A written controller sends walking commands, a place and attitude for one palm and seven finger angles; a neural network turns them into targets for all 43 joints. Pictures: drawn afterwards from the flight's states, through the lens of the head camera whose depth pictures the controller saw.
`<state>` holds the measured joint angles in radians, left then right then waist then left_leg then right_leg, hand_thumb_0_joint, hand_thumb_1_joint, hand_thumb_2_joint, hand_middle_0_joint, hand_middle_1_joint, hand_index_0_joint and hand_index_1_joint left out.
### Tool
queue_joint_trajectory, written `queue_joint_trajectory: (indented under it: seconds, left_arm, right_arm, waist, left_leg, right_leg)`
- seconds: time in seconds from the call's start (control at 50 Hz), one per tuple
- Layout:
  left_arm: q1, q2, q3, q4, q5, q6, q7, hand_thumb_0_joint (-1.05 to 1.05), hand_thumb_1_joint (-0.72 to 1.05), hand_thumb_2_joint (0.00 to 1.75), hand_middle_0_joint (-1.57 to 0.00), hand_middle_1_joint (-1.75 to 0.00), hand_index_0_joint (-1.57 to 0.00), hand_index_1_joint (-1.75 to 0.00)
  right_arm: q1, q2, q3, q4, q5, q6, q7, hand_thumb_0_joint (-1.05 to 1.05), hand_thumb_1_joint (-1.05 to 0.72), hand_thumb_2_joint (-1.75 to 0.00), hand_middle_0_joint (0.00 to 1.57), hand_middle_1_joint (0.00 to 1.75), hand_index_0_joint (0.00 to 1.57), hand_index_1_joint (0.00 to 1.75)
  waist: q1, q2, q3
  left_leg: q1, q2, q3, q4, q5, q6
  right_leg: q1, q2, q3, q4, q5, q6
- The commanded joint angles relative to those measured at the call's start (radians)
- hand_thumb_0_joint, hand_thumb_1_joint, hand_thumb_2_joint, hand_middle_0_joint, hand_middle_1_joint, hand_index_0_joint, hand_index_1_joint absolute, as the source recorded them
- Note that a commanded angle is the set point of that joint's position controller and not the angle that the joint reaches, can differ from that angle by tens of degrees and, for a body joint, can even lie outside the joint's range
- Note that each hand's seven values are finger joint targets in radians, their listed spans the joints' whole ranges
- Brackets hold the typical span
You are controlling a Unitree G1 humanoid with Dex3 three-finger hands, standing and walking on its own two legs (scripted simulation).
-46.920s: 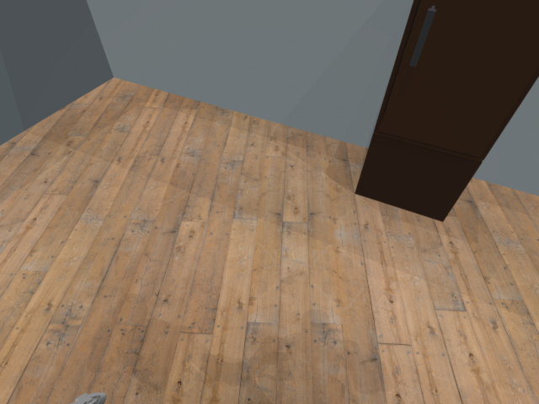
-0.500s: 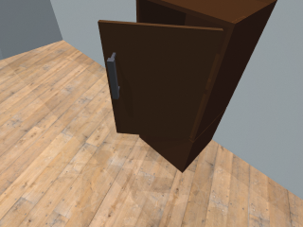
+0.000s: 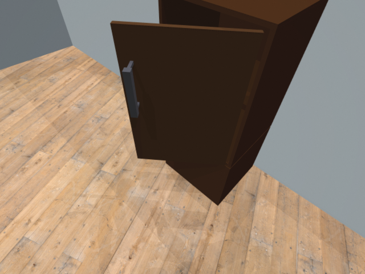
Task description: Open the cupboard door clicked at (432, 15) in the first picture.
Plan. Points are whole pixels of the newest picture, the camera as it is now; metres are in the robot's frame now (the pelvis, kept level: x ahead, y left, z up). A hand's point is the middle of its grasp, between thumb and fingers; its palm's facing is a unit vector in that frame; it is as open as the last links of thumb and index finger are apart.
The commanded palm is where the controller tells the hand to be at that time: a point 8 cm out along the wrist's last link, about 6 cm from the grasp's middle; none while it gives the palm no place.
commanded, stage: shuffle to correct the standing spot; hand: left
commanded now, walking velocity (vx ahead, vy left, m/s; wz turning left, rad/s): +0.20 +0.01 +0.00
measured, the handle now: (133, 90) +0.62 +0.20 +0.06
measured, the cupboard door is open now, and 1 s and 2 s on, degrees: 39 39 39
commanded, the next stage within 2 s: come to a stop and stand still in 0.24 s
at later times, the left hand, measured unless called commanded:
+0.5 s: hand out of the picture +0.10 +0.17 -0.18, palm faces +0.02 -0.98 -0.21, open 7.3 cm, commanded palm none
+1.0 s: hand out of the picture +0.09 +0.19 -0.18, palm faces +0.09 -0.97 -0.20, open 7.3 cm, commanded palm none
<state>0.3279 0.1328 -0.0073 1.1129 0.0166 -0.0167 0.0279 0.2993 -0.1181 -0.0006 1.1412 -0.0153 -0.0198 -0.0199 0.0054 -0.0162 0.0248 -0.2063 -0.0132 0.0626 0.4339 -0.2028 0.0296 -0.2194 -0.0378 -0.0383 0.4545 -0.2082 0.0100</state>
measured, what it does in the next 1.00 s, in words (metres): shifts its weight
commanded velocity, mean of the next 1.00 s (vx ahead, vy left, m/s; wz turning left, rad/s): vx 0.01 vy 0.02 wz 0.00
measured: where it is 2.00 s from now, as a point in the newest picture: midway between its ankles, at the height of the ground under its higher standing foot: outside the picture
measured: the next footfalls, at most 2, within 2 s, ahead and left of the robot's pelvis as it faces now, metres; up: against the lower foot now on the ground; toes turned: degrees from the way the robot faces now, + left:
none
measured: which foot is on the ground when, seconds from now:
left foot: down 0.00-1.00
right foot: down 0.00-1.00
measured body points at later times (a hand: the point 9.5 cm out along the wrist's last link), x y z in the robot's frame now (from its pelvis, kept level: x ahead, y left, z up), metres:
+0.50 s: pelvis +0.08 -0.01 -0.01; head +0.11 -0.01 +0.44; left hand +0.10 +0.22 -0.16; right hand +0.01 -0.20 -0.17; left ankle +0.02 +0.10 -0.74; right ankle +0.12 -0.11 -0.74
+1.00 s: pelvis +0.06 +0.01 -0.01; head +0.08 +0.01 +0.44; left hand +0.09 +0.24 -0.16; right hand +0.13 -0.22 -0.16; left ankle +0.06 +0.10 -0.74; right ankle +0.05 -0.11 -0.74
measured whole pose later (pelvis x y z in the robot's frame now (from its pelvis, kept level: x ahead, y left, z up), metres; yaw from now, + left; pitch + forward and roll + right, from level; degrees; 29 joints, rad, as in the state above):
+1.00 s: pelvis +0.06 +0.01 -0.01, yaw +1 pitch -1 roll +1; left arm 0.23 0.17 0.03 1.03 0.02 0.01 0.03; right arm 0.19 -0.14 -0.03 1.04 -0.02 -0.02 -0.03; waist 0.03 -0.04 0.04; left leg -0.23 -0.02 0.12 0.49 -0.26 0.05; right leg -0.22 -0.05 -0.03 0.54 -0.29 0.01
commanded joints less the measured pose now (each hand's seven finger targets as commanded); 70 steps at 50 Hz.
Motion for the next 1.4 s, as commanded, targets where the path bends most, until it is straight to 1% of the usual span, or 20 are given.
queue_joint_trajectory:
  seconds: [0.0,0.18,0.22,0.26,0.32,0.4,0.46,0.48,0.54,0.58,0.64,0.7,0.72,0.76,0.78,0.9,0.96,1.02,1.14,1.38]
  left_arm:
    - [0.095,0.086,0.030,-0.034,0.009,0.002,0.001,0.00,0.90,0.90,-0.20,-0.30,-0.20,-0.30]
    - [0.111,0.100,0.060,-0.056,0.004,-0.003,-0.007,0.00,0.90,0.90,-0.20,-0.30,-0.20,-0.30]
    - [0.080,0.069,0.057,-0.072,0.006,-0.005,-0.013,0.00,0.90,0.90,-0.20,-0.30,-0.20,-0.30]
    - [0.011,0.037,0.044,-0.110,0.015,-0.017,-0.018,0.00,0.90,0.90,-0.20,-0.30,-0.20,-0.30]
    - [-0.073,0.022,0.047,-0.136,0.008,-0.031,-0.026,0.00,0.90,0.90,-0.20,-0.30,-0.20,-0.30]
    - [0.004,-0.014,0.038,-0.096,-0.001,-0.022,-0.023,0.00,0.90,0.90,-0.20,-0.30,-0.20,-0.30]
    - [0.112,0.104,0.049,-0.039,-0.011,-0.033,0.001,0.00,0.90,0.90,-0.20,-0.30,-0.20,-0.30]
    - [0.091,0.149,0.052,-0.038,-0.012,-0.026,0.001,0.00,0.90,0.90,-0.20,-0.30,-0.20,-0.30]
    - [0.059,0.150,0.052,-0.052,-0.009,-0.017,0.020,0.00,0.90,0.90,-0.20,-0.30,-0.20,-0.30]
    - [0.038,0.157,0.060,-0.068,0.002,-0.006,0.028,0.00,0.90,0.90,-0.20,-0.30,-0.20,-0.30]
    - [-0.033,0.179,0.077,-0.108,0.009,0.008,0.029,0.00,0.90,0.90,-0.20,-0.30,-0.20,-0.30]
    - [-0.111,0.176,0.085,-0.144,0.005,0.023,0.023,0.00,0.90,0.90,-0.20,-0.30,-0.20,-0.30]
    - [-0.126,0.153,0.080,-0.159,0.002,0.030,0.018,0.00,0.90,0.90,-0.20,-0.30,-0.20,-0.30]
    - [-0.123,0.078,0.067,-0.184,0.000,0.050,0.011,0.00,0.90,0.90,-0.20,-0.30,-0.20,-0.30]
    - [-0.139,0.081,0.068,-0.180,0.006,0.057,0.012,0.00,0.90,0.90,-0.20,-0.30,-0.20,-0.30]
    - [-0.057,0.062,0.046,-0.138,0.004,0.030,0.001,0.00,0.90,0.90,-0.20,-0.30,-0.20,-0.30]
    - [-0.019,0.110,0.038,-0.107,0.004,0.005,0.008,0.00,0.90,0.90,-0.20,-0.30,-0.20,-0.30]
    - [-0.019,0.116,0.027,-0.091,0.000,-0.003,0.006,0.00,0.90,0.90,-0.20,-0.30,-0.20,-0.30]
    - [0.011,0.106,0.016,-0.061,-0.002,0.001,0.004,0.00,0.90,0.90,-0.20,-0.30,-0.20,-0.30]
    - [0.078,0.077,0.010,-0.016,-0.005,-0.005,0.007,0.00,0.90,0.90,-0.20,-0.30,-0.20,-0.30]
  right_arm:
    - [0.072,-0.102,-0.020,-0.029,-0.006,0.008,0.001,0.00,-0.90,-0.90,0.20,0.30,0.20,0.30]
    - [0.124,-0.063,-0.019,-0.056,-0.008,-0.011,0.005,0.00,-0.90,-0.90,0.20,0.30,0.20,0.30]
    - [0.183,-0.090,-0.023,-0.038,-0.008,-0.023,0.000,0.00,-0.90,-0.90,0.20,0.30,0.20,0.30]
    - [0.273,-0.138,-0.033,-0.015,-0.010,-0.032,-0.014,0.00,-0.90,-0.90,0.20,0.30,0.20,0.30]
    - [0.260,-0.128,-0.025,-0.018,-0.017,-0.049,-0.017,0.00,-0.90,-0.90,0.20,0.30,0.20,0.30]
    - [0.166,-0.122,-0.015,-0.028,-0.008,-0.045,-0.033,0.00,-0.90,-0.90,0.20,0.30,0.20,0.30]
    - [0.164,-0.064,-0.002,-0.037,0.012,-0.039,-0.033,0.00,-0.90,-0.90,0.20,0.30,0.20,0.30]
    - [0.180,-0.066,-0.012,-0.033,0.015,-0.032,-0.029,0.00,-0.90,-0.90,0.20,0.30,0.20,0.30]
    - [0.168,-0.038,-0.027,-0.027,0.016,0.005,-0.033,0.00,-0.90,-0.90,0.20,0.30,0.20,0.30]
    - [0.126,-0.035,-0.036,-0.041,0.014,0.016,-0.031,0.00,-0.90,-0.90,0.20,0.30,0.20,0.30]
    - [0.091,-0.031,-0.044,-0.062,0.013,0.030,-0.023,0.00,-0.90,-0.90,0.20,0.30,0.20,0.30]
    - [0.137,-0.022,-0.046,-0.060,0.007,0.033,-0.013,0.00,-0.90,-0.90,0.20,0.30,0.20,0.30]
    - [0.146,-0.041,-0.046,-0.061,0.003,0.027,-0.011,0.00,-0.90,-0.90,0.20,0.30,0.20,0.30]
    - [0.050,-0.133,-0.055,-0.110,-0.011,0.017,-0.009,0.00,-0.90,-0.90,0.20,0.30,0.20,0.30]
    - [-0.012,-0.134,-0.052,-0.133,-0.014,0.011,-0.012,0.00,-0.90,-0.90,0.20,0.30,0.20,0.30]
    - [-0.039,-0.154,-0.048,-0.140,-0.009,-0.003,-0.021,0.00,-0.90,-0.90,0.20,0.30,0.20,0.30]
    - [-0.034,-0.121,-0.042,-0.134,0.008,-0.005,-0.015,0.00,-0.90,-0.90,0.20,0.30,0.20,0.30]
    - [-0.038,-0.123,-0.038,-0.116,0.004,0.003,-0.009,0.00,-0.90,-0.90,0.20,0.30,0.20,0.30]
    - [-0.031,-0.120,-0.021,-0.074,0.005,0.004,-0.003,0.00,-0.90,-0.90,0.20,0.30,0.20,0.30]
    - [0.054,-0.083,-0.010,-0.014,0.004,0.005,-0.006,0.00,-0.90,-0.90,0.20,0.30,0.20,0.30]
  waist:
    - [0.007,-0.010,0.113]
    - [-0.013,-0.047,0.149]
    - [-0.037,0.111,0.149]
    - [-0.068,0.251,0.154]
    - [-0.064,0.126,0.120]
    - [0.003,0.111,0.021]
    - [0.033,-0.033,-0.065]
    - [0.013,-0.010,-0.043]
    - [0.014,-0.225,-0.076]
    - [0.026,-0.207,-0.056]
    - [0.011,-0.139,-0.069]
    - [-0.036,-0.127,-0.065]
    - [-0.041,-0.064,-0.045]
    - [-0.012,0.237,0.033]
    - [-0.009,0.240,0.068]
    - [0.009,0.105,-0.038]
    - [-0.002,0.000,-0.025]
    - [-0.016,-0.088,-0.042]
    - [-0.008,-0.013,0.043]
    - [-0.004,0.006,0.081]
  left_leg:
    - [-0.134,0.089,-0.121,-0.107,-0.351,0.012]
    - [-0.122,0.039,-0.040,0.057,-0.244,0.012]
    - [-0.029,0.125,-0.173,-0.080,-0.277,0.049]
    - [0.122,0.310,-0.432,-0.223,-0.184,0.176]
    - [0.158,0.347,-0.364,-0.172,0.247,0.235]
    - [0.071,0.216,-0.131,-0.045,0.549,0.126]
    - [-0.138,0.104,-0.064,0.039,0.152,-0.006]
    - [-0.149,0.064,-0.066,0.004,-0.014,-0.024]
    - [-0.115,0.047,-0.003,0.170,-0.193,-0.045]
    - [-0.163,0.044,-0.004,0.285,-0.324,-0.049]
    - [-0.131,0.033,-0.004,0.306,-0.293,-0.056]
    - [0.054,0.031,0.034,0.073,-0.065,-0.054]
    - [0.108,0.058,0.012,-0.007,-0.007,-0.041]
    - [-0.097,0.297,-0.252,-0.197,0.038,0.086]
    - [-0.169,0.316,-0.288,-0.244,0.048,0.130]
    - [0.097,0.243,-0.144,-0.077,0.443,0.129]
    - [0.038,0.143,-0.086,-0.025,0.238,0.025]
    - [0.085,0.119,-0.061,-0.044,0.115,-0.004]
    - [0.045,0.121,-0.079,-0.130,-0.038,-0.003]
    - [-0.008,0.110,-0.077,-0.137,-0.073,-0.011]
  right_leg:
    - [-0.064,-0.060,0.098,-0.105,-0.349,-0.052]
    - [-0.139,-0.113,0.167,-0.102,-0.421,-0.119]
    - [-0.219,-0.031,0.055,0.068,-0.310,-0.086]
    - [-0.392,0.035,-0.062,0.356,-0.283,-0.051]
    - [-0.420,-0.037,-0.014,0.467,-0.305,-0.051]
    - [-0.081,0.004,-0.071,0.124,-0.048,-0.030]
    - [0.286,-0.177,0.134,0.023,0.586,-0.077]
    - [0.259,-0.247,0.152,0.070,0.740,-0.120]
    - [0.222,-0.289,0.144,0.053,1.010,-0.163]
    - [0.201,-0.327,0.160,0.044,1.062,-0.215]
    - [0.112,-0.317,0.151,0.005,0.815,-0.236]
    - [-0.074,-0.246,0.117,0.000,0.359,-0.158]
    - [-0.139,-0.185,0.086,0.032,0.178,-0.111]
    - [-0.124,-0.018,-0.037,0.201,-0.197,-0.011]
    - [-0.098,-0.014,-0.004,0.325,-0.255,-0.015]
    - [-0.075,-0.022,0.003,0.126,-0.158,0.000]
    - [0.029,-0.091,0.105,-0.076,0.182,-0.027]
    - [-0.012,-0.108,0.120,-0.072,0.196,-0.044]
    - [-0.060,-0.080,0.112,-0.140,-0.055,-0.035]
    - [-0.059,-0.074,0.103,-0.162,-0.106,-0.042]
